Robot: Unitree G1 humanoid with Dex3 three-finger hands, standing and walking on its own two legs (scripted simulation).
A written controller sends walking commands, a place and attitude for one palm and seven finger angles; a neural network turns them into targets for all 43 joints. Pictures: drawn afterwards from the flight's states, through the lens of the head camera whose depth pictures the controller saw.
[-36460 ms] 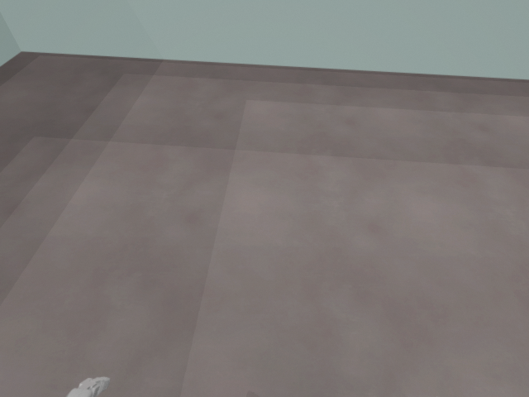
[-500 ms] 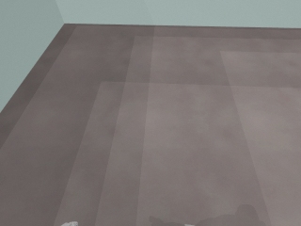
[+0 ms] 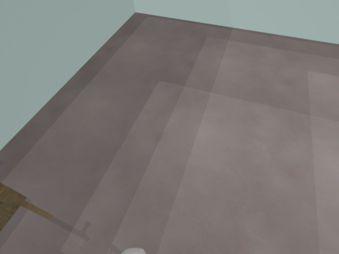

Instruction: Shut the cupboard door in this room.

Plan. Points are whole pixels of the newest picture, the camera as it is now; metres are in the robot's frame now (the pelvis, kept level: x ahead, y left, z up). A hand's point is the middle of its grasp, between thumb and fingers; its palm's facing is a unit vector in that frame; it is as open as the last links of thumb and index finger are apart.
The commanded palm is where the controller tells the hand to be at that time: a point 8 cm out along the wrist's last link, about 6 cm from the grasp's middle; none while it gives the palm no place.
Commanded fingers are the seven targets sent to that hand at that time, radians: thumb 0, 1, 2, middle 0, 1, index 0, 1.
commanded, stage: turn or walk to find it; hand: left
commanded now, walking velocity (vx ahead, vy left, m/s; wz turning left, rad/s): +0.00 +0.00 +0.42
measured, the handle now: out of the picture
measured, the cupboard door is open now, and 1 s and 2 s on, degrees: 87 87 87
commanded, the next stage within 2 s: none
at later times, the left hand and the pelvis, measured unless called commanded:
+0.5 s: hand out of the picture +0.07 +0.21 -0.16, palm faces +0.20 -0.94 -0.28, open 7.4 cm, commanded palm none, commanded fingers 0.00 0.90 0.90 -0.20 -0.30 -0.20 -0.30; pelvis +0.01 -0.01 -0.01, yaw +11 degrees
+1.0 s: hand out of the picture -0.07 +0.20 -0.19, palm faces +0.48 -0.84 -0.25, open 7.4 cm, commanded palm none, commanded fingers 0.00 0.90 0.90 -0.20 -0.30 -0.20 -0.30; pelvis +0.01 +0.00 -0.01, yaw +26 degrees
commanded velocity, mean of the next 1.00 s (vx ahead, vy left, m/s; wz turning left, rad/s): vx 0.00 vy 0.00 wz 0.42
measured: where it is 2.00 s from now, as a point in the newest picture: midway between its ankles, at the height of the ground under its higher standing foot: outside the picture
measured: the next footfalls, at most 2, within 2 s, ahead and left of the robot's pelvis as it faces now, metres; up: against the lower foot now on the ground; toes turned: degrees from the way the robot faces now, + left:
left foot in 0.08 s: +0.02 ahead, +0.13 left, +0.00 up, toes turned +7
right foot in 0.50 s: +0.07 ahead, -0.11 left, +0.00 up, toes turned +6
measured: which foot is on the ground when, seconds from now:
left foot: up 0.00-0.06, down 0.08-0.50, up 0.52-0.92, down 0.94-1.00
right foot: down 0.00-0.08, up 0.10-0.48, down 0.50-0.94, up 0.96-1.00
